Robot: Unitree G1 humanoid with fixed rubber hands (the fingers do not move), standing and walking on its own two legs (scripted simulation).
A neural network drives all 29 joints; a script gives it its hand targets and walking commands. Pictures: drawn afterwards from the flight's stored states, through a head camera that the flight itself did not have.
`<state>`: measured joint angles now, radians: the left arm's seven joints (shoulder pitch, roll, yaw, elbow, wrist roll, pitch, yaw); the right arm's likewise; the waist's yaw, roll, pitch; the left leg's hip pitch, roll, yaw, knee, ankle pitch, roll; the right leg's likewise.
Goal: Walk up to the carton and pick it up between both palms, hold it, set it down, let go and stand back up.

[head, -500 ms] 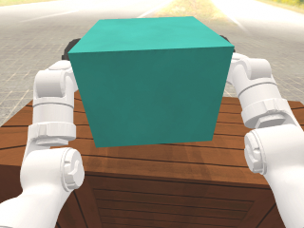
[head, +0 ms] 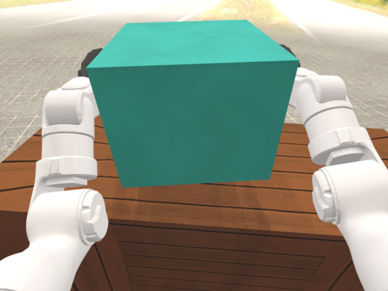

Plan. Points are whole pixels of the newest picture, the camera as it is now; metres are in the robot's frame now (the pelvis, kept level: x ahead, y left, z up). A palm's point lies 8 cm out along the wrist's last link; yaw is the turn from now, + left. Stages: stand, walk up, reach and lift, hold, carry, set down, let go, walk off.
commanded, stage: set down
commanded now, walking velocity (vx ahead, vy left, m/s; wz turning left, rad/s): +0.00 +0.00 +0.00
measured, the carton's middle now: (191, 94) +0.41 +0.00 +0.28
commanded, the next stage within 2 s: none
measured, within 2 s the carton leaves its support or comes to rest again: neither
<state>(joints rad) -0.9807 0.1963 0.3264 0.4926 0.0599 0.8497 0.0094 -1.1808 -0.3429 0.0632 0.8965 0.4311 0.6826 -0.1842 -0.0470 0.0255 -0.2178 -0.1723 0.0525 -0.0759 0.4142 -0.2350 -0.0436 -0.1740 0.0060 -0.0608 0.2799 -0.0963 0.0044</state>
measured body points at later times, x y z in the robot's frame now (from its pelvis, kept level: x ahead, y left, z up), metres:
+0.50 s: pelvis +0.01 +0.01 +0.00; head -0.04 +0.05 +0.45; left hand +0.43 +0.20 +0.26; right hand +0.41 -0.17 +0.26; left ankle -0.01 +0.14 -0.75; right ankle +0.03 -0.13 -0.75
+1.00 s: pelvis +0.02 +0.03 +0.00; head -0.03 +0.05 +0.45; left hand +0.44 +0.19 +0.23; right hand +0.42 -0.18 +0.22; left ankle -0.01 +0.14 -0.75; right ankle +0.03 -0.13 -0.75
